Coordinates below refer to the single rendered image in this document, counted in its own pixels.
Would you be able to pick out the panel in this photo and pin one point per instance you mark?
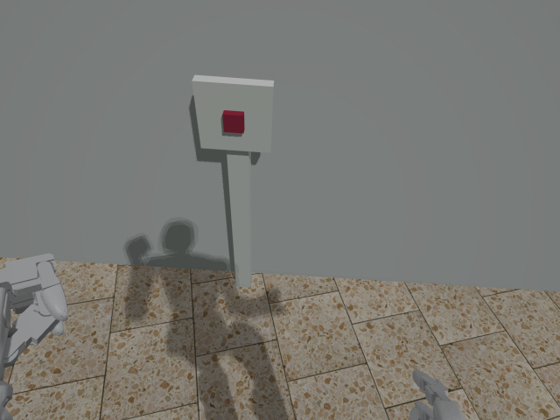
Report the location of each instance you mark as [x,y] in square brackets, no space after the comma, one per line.
[213,95]

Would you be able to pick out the robot right hand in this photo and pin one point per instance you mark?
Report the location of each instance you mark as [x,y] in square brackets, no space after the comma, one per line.
[437,395]

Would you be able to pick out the robot left hand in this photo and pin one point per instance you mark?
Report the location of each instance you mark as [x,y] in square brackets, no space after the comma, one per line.
[29,286]

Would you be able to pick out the button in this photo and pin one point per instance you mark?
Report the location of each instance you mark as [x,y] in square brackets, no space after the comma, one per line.
[233,121]

